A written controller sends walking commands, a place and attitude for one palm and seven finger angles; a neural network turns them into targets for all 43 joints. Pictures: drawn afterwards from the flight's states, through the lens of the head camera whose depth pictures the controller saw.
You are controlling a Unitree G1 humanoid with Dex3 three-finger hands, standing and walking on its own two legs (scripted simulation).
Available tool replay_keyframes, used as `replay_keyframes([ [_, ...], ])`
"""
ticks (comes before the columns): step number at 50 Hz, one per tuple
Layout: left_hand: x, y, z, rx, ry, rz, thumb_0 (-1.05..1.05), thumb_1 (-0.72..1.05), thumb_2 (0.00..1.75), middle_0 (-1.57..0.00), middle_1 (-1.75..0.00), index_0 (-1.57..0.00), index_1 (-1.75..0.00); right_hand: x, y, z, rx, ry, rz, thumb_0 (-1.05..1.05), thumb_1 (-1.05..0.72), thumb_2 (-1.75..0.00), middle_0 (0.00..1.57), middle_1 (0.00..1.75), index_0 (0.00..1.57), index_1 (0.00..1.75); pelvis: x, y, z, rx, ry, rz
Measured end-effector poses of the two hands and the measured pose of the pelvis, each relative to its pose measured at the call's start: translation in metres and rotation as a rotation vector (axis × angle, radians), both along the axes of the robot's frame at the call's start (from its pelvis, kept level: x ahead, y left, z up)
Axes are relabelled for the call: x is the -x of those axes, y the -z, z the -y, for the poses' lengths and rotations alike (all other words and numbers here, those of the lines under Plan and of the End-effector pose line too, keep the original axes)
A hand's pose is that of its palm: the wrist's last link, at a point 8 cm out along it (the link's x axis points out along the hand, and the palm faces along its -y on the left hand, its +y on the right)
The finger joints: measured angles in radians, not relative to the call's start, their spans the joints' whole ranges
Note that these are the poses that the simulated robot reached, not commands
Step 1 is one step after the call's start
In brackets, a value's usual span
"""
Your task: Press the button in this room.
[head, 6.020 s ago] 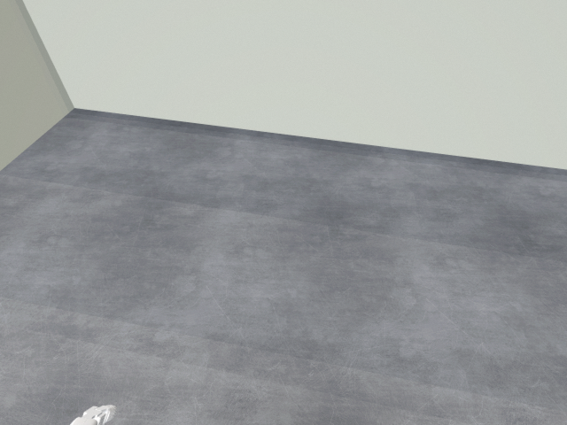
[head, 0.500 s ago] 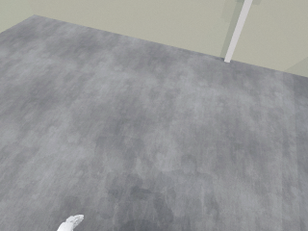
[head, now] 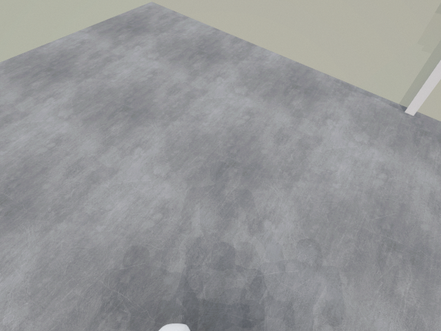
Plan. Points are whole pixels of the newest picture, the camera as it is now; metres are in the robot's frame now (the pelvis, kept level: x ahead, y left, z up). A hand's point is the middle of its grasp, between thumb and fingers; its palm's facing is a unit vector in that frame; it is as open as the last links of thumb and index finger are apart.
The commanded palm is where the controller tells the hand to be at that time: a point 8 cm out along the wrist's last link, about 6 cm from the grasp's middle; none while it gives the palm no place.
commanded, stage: turn or walk to find it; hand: left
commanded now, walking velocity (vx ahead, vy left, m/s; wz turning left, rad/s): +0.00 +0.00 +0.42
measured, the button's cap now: out of the picture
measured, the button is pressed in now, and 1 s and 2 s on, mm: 0 0 0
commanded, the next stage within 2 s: none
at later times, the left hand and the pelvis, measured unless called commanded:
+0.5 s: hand out of the picture +0.06 +0.24 -0.15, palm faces +0.19 -0.95 -0.26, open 7.3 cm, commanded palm none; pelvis -0.01 +0.02 +0.00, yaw +10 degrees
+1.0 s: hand out of the picture -0.09 +0.17 -0.16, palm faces +0.45 -0.85 -0.26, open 7.3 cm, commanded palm none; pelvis -0.04 -0.02 +0.00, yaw +26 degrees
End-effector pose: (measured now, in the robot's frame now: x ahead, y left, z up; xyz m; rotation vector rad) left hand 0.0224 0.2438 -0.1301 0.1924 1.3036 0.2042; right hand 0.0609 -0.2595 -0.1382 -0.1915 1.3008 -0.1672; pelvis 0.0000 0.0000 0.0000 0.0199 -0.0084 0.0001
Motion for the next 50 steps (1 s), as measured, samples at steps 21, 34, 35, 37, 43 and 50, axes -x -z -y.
replay_keyframes([
  [21, 0.0, -0.005, -0.055, -0.005, -0.131, 0.094, 0.0, 0.91, 0.9, -0.2, -0.29, -0.2, -0.3, -0.034, -0.018, -0.067, -0.01, -0.171, 0.099, 0.0, -0.91, -0.89, 0.21, 0.3, 0.21, 0.3, 0.011, -0.007, -0.032, 0.032, -0.15, 0.005],
  [34, 0.0, -0.028, 0.008, -0.07, -0.163, 0.211, 0.0, 0.91, 0.9, -0.2, -0.29, -0.21, -0.3, 0.008, 0.02, 0.0, -0.055, -0.185, -0.067, 0.01, -0.91, -0.9, 0.21, 0.3, 0.2, 0.3, 0.021, 0.001, 0.021, -0.011, -0.281, 0.01],
  [35, 0.007, -0.029, 0.012, -0.07, -0.179, 0.203, 0.0, 0.91, 0.9, -0.2, -0.3, -0.21, -0.3, 0.007, 0.019, 0.003, -0.055, -0.195, -0.072, 0.01, -0.91, -0.9, 0.2, 0.3, 0.2, 0.3, 0.022, -0.001, 0.023, -0.015, -0.291, 0.012],
  [37, 0.021, -0.03, 0.019, -0.066, -0.21, 0.183, 0.0, 0.91, 0.9, -0.2, -0.3, -0.21, -0.3, 0.004, 0.017, 0.009, -0.053, -0.214, -0.077, 0.01, -0.91, -0.9, 0.2, 0.3, 0.2, 0.3, 0.023, -0.004, 0.027, -0.02, -0.313, 0.015],
  [43, 0.067, -0.023, 0.034, -0.045, -0.315, 0.132, 0.0, 0.91, 0.9, -0.2, -0.3, -0.21, -0.3, -0.01, 0.01, 0.014, -0.027, -0.293, -0.093, 0.01, -0.91, -0.9, 0.2, 0.3, 0.2, 0.3, 0.027, -0.006, 0.033, -0.02, -0.381, 0.016],
  [50, 0.138, -0.006, 0.035, -0.014, -0.435, 0.036, 0.0, 0.91, 0.9, -0.2, -0.3, -0.21, -0.3, -0.047, 0.001, -0.018, 0.001, -0.421, -0.036, 0.01, -0.91, -0.9, 0.2, 0.3, 0.2, 0.3, 0.041, -0.003, 0.023, -0.009, -0.447, 0.014],
])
